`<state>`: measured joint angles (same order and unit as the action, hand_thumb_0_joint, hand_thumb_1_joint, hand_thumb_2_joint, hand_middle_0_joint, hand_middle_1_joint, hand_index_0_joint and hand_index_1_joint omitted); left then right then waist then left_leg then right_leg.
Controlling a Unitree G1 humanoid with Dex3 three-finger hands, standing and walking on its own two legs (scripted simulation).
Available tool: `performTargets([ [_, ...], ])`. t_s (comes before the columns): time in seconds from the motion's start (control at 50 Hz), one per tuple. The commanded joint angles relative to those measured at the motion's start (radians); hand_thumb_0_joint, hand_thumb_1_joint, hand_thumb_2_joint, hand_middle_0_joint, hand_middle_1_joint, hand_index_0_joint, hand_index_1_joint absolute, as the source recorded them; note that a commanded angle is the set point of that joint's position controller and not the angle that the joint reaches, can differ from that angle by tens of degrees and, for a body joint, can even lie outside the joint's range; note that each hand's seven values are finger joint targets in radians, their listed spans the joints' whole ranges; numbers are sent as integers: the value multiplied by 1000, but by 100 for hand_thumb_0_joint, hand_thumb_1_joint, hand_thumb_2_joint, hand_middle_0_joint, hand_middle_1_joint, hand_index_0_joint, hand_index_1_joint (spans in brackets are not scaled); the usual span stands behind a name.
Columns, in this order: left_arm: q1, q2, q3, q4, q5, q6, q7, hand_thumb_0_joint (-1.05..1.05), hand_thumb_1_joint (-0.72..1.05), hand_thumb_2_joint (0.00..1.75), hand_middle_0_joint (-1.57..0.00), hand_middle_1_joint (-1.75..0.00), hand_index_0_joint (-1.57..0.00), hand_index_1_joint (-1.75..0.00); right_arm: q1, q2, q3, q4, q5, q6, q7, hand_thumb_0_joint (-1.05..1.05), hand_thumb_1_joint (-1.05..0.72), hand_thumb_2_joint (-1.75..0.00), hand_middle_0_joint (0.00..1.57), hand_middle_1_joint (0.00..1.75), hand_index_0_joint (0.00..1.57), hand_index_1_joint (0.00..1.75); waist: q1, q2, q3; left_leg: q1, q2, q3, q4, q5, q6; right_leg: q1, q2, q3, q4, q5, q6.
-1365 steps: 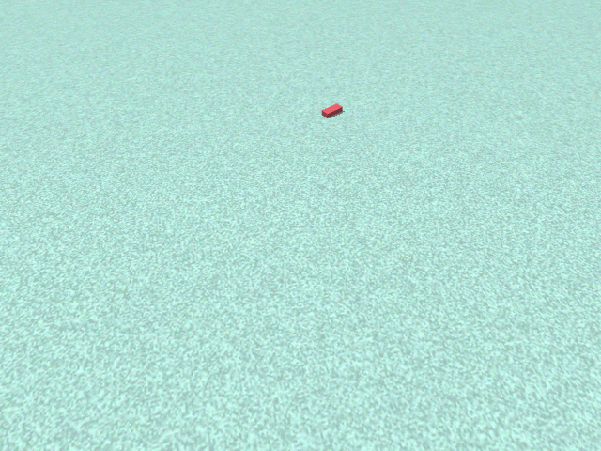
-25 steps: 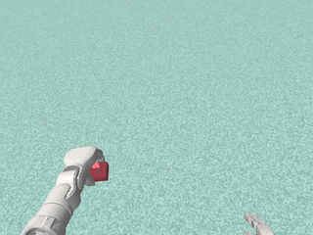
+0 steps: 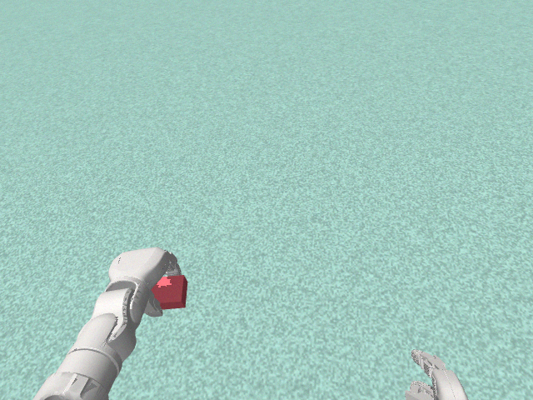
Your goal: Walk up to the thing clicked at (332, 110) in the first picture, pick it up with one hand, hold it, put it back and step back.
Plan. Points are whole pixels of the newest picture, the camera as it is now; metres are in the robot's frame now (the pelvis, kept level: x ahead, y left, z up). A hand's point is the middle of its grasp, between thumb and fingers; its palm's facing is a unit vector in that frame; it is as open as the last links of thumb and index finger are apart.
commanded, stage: hold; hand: left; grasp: from above
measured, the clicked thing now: (151, 293) +0.31 +0.24 -0.06
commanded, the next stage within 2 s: crouch in 0.56 s
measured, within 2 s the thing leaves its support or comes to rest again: neither
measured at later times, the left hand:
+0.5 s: hand (149, 288) +0.30 +0.22 -0.03, palm faces -0.41 -0.08 -0.91, open 7.7 cm
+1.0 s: hand (158, 309) +0.29 +0.23 -0.09, palm faces -0.47 -0.06 -0.88, open 7.6 cm
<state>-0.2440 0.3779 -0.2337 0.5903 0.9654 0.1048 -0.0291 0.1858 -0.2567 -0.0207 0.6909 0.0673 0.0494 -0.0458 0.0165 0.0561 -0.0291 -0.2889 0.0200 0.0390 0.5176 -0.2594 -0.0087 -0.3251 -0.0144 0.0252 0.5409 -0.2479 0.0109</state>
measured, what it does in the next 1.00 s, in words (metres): stands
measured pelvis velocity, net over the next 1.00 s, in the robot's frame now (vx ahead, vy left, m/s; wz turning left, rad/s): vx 0.00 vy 0.00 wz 0.02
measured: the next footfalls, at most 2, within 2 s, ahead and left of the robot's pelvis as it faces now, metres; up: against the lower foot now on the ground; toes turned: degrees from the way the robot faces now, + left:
none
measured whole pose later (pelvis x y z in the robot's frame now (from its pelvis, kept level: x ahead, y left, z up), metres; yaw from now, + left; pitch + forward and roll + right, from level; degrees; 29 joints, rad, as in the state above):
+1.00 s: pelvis +0.00 +0.00 -0.01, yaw +1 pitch +6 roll +0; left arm -0.31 0.34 -0.22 0.84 1.04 0.06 0.14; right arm 0.18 -0.25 -0.03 0.69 0.05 0.06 -0.02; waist -0.01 0.01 -0.02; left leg -0.42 0.02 0.02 0.61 -0.29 -0.01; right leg -0.44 -0.02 0.01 0.62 -0.28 0.01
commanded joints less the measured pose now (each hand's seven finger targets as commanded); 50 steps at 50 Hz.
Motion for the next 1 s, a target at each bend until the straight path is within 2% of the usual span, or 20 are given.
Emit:
performTargets([
  [0.0, -314, 173, 80, -173, -2, 1, 25, 0, 83, 28, -113, -38, -118, -32, -96, -112, -37, -146, 3, -51, -4, 0, -90, -90, 20, 30, 20, 30, -8, -56, -210, 97, -32, -3, -74, 156, 21, 75, 38, -15, -98, 120, -17],
  [0.12, -291, 185, 97, -222, -10, 0, 18, 0, 85, 29, -116, -36, -121, -31, -95, -111, -38, -150, 3, -52, -5, 0, -90, -90, 20, 30, 20, 30, 0, -71, -231, 112, -37, 3, -66, 189, 26, 100, 32, -12, -105, 158, -11],
  [0.18, -270, 200, 112, -215, 6, -1, 19, 0, 84, 28, -116, -34, -121, -29, -98, -110, -38, -152, 4, -49, -6, 0, -90, -90, 20, 30, 20, 30, 6, -61, -227, 116, -38, 4, -69, 206, 25, 99, 33, -14, -102, 172, -14],
  [0.24, -321, 214, 118, -214, 22, -7, 25, 0, 85, 29, -117, -34, -122, -29, -95, -109, -38, -144, 3, -46, -6, 0, -91, -90, 20, 30, 20, 30, -4, -43, -227, 126, -38, 4, -72, 206, 25, 97, 33, -12, -105, 176, -15],
  [0.26, -365, 217, 115, -243, 16, -13, 30, 0, 85, 30, -117, -34, -122, -30, -93, -110, -38, -144, 3, -46, -7, 0, -90, -90, 20, 30, 20, 30, -11, -43, -232, 131, -36, 2, -73, 197, 25, 90, 35, -13, -107, 167, -15],
  [0.32, -314, 180, 98, -199, 13, -12, 37, 0, 85, 30, -116, -36, -121, -31, -89, -111, -40, -138, 2, -48, -5, 0, -90, -90, 20, 30, 20, 30, -7, -37, -229, 133, -34, 1, -75, 210, 22, 97, 36, -14, -102, 173, -18],
  [0.4, -329, 208, 118, -185, 15, -6, 44, 0, 84, 29, -114, -36, -120, -31, -87, -113, -44, -137, 2, -44, -2, 0, -90, -90, 20, 30, 20, 30, -2, -36, -228, 128, -33, 1, -78, 216, 20, 108, 37, -19, -108, 176, -19],
  [0.44, -288, 171, 94, -189, 10, 0, 39, 0, 84, 32, -116, -35, -120, -31, -89, -109, -46, -141, 3, -43, 0, 0, -90, -90, 20, 30, 20, 30, 5, -38, -226, 127, -34, 2, -77, 233, 20, 110, 36, -20, -108, 195, -19],
  [0.5, -300, 181, 89, -177, 1, 0, 26, 0, 85, 27, -115, -36, -120, -30, -88, -111, -46, -145, 5, -41, 0, 0, -90, -90, 20, 30, 20, 30, -1, -67, -206, 117, -35, 1, -79, 215, 24, 108, 35, -21, -117, 183, -14],
  [0.52, -297, 197, 104, -171, 2, -2, 24, 0, 84, 27, -115, -33, -120, -28, -93, -112, -45, -144, 5, -41, -1, 0, -90, -90, 20, 30, 20, 30, 4, -56, -208, 118, -35, 2, -83, 208, 22, 108, 34, -19, -118, 171, -17],
  [0.56, -261, 177, 92, -174, 6, -6, 19, 0, 84, 28, -116, -32, -121, -28, -91, -111, -48, -149, 5, -41, -1, 0, -90, -90, 20, 30, 20, 30, 7, -53, -225, 130, -33, -1, -83, 229, 20, 117, 37, -22, -110, 186, -21],
  [0.6, -315, 176, 83, -220, 10, -13, 24, 0, 84, 29, -116, -33, -121, -29, -76, -113, -51, -143, 3, -40, -1, 0, -90, -90, 20, 30, 20, 30, -6, -42, -258, 152, -29, -2, -76, 267, 19, 122, 39, -22, -98, 228, -21],
  [0.64, -351, 216, 115, -227, 17, -16, 39, 0, 86, 31, -112, -39, -120, -31, -64, -119, -54, -132, 3, -38, -3, 0, -90, -91, 20, 30, 20, 30, -3, -10, -278, 165, -28, -1, -71, 308, 15, 131, 42, -25, -92, 261, -25],
  [0.66, -319, 198, 112, -213, 18, -13, 44, 0, 80, 25, -104, -33, -112, -25, -70, -114, -53, -134, 3, -37, -2, 0, -87, -89, 20, 30, 20, 30, 6, -17, -275, 168, -27, -1, -72, 321, 15, 133, 43, -29, -89, 271, -24],
  [0.68, -304, 192, 114, -180, 19, -12, 54, 0, 77, 25, -111, -32, -116, -28, -59, -119, -54, -131, 2, -36, -1, 0, -89, -90, 20, 30, 20, 30, -8, -44, -258, 156, -28, 1, -67, 316, 18, 126, 43, -27, -92, 271, -23],
  [0.74, -268, 148, 90, -116, 28, -9, 80, 0, 84, 29, -120, -26, -123, -24, -66, -113, -52, -133, 1, -33, 2, 0, -89, -90, 20, 30, 20, 30, -13, -95, -186, 115, -34, 1, -69, 246, 23, 90, 36, -26, -111, 218, -16],
  [0.84, -246, 127, 80, 3, 47, -29, 129, 0, 82, 28, -120, -25, -122, -23, -46, -121, -58, -125, -5, -24, 13, 0, -89, -90, 20, 30, 20, 30, -23, -114, -147, 59, -37, 2, -44, 196, 22, 45, 31, -27, -89, 166, -17],
  [0.9, -321, 122, 77, 98, 71, -41, 189, 0, 82, 28, -120, -23, -122, -22, -25, -122, -63, -104, -17, -20, 21, 0, -89, -90, 20, 30, 20, 30, -46, -107, -154, -9, -39, -1, 19, 178, 19, -21, 29, -29, -31, 156, -19],
  [0.94, -435, 156, 97, 117, 83, -58, 236, 0, 83, 25, -119, -26, -122, -23, -5, -128, -68, -83, -27, -22, 26, 0, -89, -90, 20, 30, 20, 30, -61, -83, -197, -74, -40, 2, 89, 147, 16, -90, 28, -25, 27, 136, -17],
  [0.98, -462, 123, 89, 186, 103, -69, 279, 0, 83, 25, -119, -26, -122, -23, 28, -131, -78, -63, -37, -28, 30, 0, -90, -90, 20, 30, 20, 30, -83, -75, -263, -143, -41, 4, 192, 147, 14, -173, 26, -20, 121, 144, -19],
])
